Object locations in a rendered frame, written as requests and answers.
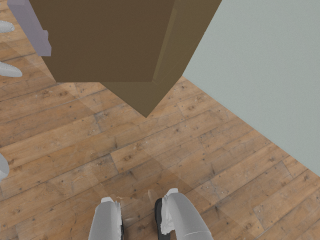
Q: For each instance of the robot left hand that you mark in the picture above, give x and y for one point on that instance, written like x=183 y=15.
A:
x=7 y=69

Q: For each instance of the robot right shin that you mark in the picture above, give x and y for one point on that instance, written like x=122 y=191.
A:
x=167 y=226

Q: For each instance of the robot right thigh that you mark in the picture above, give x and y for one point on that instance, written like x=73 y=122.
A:
x=188 y=223

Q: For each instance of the cupboard door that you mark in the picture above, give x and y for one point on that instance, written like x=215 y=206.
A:
x=103 y=40

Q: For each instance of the handle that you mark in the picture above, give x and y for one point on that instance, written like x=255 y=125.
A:
x=28 y=21

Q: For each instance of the robot left upper arm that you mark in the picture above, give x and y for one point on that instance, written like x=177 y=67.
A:
x=4 y=169

